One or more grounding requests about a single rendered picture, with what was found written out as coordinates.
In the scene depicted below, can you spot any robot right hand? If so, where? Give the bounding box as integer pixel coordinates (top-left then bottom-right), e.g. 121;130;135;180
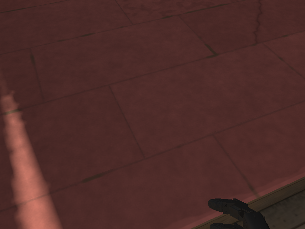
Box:
208;198;270;229

